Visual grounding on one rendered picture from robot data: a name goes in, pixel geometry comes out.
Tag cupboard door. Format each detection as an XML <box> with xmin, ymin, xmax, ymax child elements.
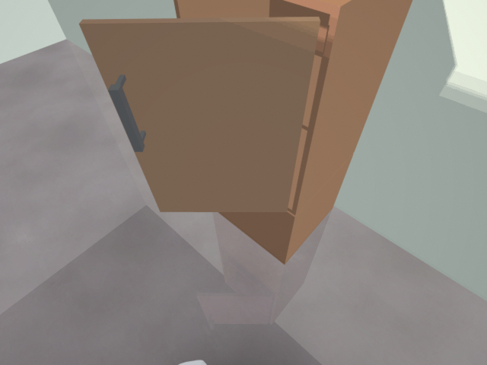
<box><xmin>79</xmin><ymin>17</ymin><xmax>320</xmax><ymax>212</ymax></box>

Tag handle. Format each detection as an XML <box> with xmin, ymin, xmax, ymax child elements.
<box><xmin>108</xmin><ymin>75</ymin><xmax>146</xmax><ymax>152</ymax></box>

